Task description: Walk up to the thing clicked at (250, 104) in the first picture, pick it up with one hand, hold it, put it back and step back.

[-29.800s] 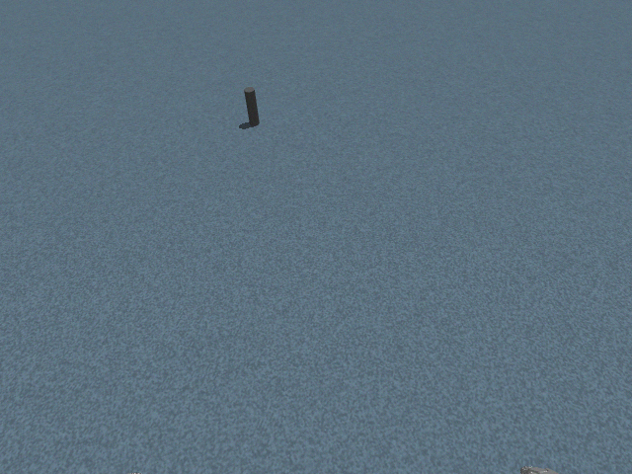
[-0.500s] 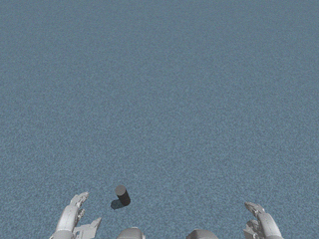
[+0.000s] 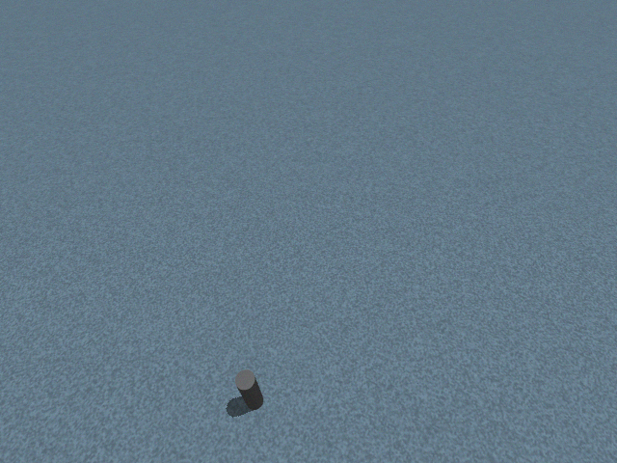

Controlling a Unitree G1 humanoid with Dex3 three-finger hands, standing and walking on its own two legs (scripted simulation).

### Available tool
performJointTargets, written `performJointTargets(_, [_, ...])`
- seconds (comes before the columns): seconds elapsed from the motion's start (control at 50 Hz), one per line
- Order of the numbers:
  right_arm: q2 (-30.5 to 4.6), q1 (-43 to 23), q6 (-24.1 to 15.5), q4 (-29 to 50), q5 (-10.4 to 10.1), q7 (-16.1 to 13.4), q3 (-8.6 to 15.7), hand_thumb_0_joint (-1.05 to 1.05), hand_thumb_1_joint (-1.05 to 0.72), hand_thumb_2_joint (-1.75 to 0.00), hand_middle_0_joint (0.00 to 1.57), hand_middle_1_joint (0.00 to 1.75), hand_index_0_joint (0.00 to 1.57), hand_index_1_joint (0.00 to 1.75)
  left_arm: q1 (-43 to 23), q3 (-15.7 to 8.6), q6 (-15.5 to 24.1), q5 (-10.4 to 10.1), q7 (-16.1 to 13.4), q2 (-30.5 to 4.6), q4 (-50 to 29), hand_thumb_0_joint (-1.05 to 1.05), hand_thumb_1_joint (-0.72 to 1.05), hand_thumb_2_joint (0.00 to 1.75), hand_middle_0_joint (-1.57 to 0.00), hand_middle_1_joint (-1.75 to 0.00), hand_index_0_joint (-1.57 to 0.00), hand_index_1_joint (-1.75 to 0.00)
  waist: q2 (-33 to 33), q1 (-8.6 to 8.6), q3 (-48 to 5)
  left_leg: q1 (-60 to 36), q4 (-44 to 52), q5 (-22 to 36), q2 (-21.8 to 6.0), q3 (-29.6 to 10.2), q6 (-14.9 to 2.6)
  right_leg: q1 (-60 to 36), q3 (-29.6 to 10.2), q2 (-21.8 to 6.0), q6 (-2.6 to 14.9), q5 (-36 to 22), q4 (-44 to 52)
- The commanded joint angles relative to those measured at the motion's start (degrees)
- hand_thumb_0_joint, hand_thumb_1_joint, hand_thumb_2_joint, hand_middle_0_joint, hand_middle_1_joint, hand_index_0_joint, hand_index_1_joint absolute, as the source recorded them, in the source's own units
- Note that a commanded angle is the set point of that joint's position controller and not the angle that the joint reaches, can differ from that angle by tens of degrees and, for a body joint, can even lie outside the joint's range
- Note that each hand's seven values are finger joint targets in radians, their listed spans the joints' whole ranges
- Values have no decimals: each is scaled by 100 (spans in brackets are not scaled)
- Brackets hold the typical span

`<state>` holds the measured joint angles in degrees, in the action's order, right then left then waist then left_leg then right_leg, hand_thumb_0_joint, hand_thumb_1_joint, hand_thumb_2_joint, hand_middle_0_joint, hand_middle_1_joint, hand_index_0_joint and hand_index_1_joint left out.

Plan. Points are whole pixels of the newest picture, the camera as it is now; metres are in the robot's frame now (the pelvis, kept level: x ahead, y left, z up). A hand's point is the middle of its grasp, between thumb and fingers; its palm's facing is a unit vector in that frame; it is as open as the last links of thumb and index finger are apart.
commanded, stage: stand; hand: left
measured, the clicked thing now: (250, 390) +0.39 +0.21 -0.67
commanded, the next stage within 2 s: step back in 1.60 s
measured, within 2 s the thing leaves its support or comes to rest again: neither
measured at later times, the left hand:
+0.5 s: hand out of the picture +0.05 +0.24 -0.16, palm faces -0.01 -0.94 -0.34, open 7.4 cm
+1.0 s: hand out of the picture +0.08 +0.24 -0.15, palm faces -0.02 -0.94 -0.34, open 7.4 cm
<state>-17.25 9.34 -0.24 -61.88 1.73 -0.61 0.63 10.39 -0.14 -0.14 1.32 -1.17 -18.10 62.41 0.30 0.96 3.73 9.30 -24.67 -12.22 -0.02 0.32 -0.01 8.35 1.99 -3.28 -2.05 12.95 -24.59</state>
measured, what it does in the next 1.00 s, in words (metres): stands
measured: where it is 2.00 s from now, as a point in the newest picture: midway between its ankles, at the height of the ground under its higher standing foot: outside the picture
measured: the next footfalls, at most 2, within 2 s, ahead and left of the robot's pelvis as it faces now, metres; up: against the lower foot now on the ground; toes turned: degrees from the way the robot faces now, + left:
none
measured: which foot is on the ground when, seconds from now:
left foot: down 0.00-1.00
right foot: down 0.00-1.00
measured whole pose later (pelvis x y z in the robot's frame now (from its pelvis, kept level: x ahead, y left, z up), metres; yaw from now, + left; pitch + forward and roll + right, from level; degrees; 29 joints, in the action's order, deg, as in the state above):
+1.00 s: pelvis +0.00 +0.00 +0.01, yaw -1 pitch -3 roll +0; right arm -19.2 6.5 -0.6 -66.2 1.0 0.0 0.2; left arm 5.9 -0.4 0.5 0.8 -0.3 -18.8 66.7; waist 0.4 0.0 3.1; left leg 6.5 -18.6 -9.4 -0.7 0.7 0.5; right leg 5.8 1.7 -2.5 -1.7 9.9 -18.4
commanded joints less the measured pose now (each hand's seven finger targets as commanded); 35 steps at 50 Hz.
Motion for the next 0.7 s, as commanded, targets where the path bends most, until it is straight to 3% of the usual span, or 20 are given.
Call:
performJointTargets(0.0, [-1145,-178,-121,188,-16,-91,228,0,-90,-90,20,30,20,30,-322,-215,168,14,-74,-1147,-118,0,90,90,-20,-30,-20,-30,0,-37,-267,-8,772,468,-581,-611,-108,-138,-454,-393,266,-491,568])
performJointTargets(0.08, [-1163,-257,-107,70,-15,-72,225,0,-90,-90,20,30,20,30,-391,-204,156,20,-55,-1148,45,0,90,90,-20,-30,-20,-30,-10,-30,-107,94,925,32,-573,-628,-77,-90,-437,-374,231,-175,701])
performJointTargets(0.18, [-1192,-369,-114,3,-37,-52,236,0,-90,-90,20,30,20,30,-429,-198,189,25,-50,-1158,146,0,90,90,-20,-30,-20,-30,-61,-30,-238,-65,903,275,-580,-605,-79,-101,-456,-407,222,-298,827])
performJointTargets(0.28, [-1207,-423,-96,-56,-37,-37,220,0,-90,-90,20,30,20,30,-503,-217,179,16,-38,-1245,190,0,90,90,-20,-30,-20,-30,37,-23,-111,80,996,-83,-569,-593,-62,-71,-469,-390,219,-53,855])
performJointTargets(0.48, [-1255,-395,-94,-108,-58,-24,183,0,-90,-90,20,30,20,30,-564,-204,203,-6,-18,-1249,214,0,90,90,-20,-30,-20,-30,13,-66,-301,-23,907,216,-629,-541,-97,-198,-543,-457,239,-352,913])
performJointTargets(0.54, [-1294,-424,-86,-98,-69,-20,192,0,-90,-90,20,30,20,30,-578,-204,193,-3,-16,-1253,221,0,90,90,-20,-30,-20,-30,-47,-64,-247,-27,930,174,-635,-560,-90,-132,-521,-432,232,-200,938])
performJointTargets(0.68, [-1328,-419,-112,-107,-73,-23,172,0,-90,-90,20,30,20,30,-565,-198,201,-16,-4,-1244,203,0,90,90,-20,-30,-20,-30,-31,-72,-425,-143,899,558,-683,-533,-107,-278,-518,-468,242,-682,906])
